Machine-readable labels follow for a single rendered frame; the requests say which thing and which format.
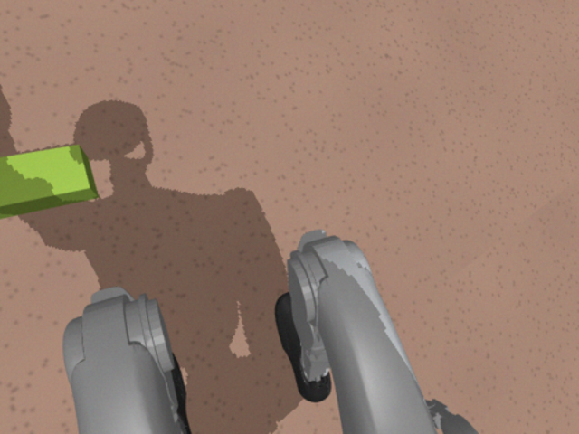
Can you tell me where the left robot foot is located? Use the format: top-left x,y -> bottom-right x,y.
171,352 -> 192,434

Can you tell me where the right robot hand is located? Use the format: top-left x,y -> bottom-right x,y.
425,399 -> 479,434

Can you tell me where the right robot foot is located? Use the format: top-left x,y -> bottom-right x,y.
275,292 -> 331,402

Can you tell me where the carton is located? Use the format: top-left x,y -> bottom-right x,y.
0,145 -> 99,219

